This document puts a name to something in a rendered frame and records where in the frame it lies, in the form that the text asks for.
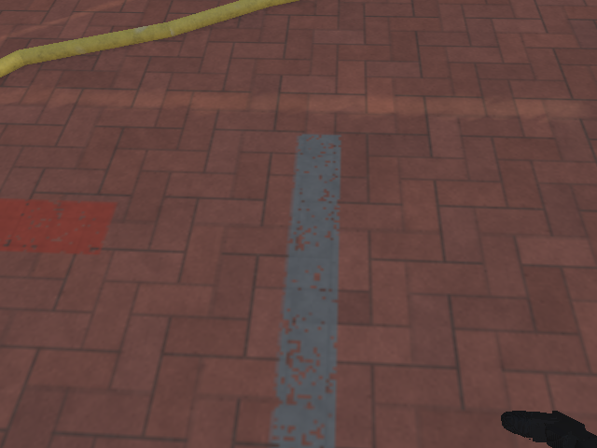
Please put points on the robot right hand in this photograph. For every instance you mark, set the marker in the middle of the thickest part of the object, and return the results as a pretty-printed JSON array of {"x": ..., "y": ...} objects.
[{"x": 556, "y": 429}]

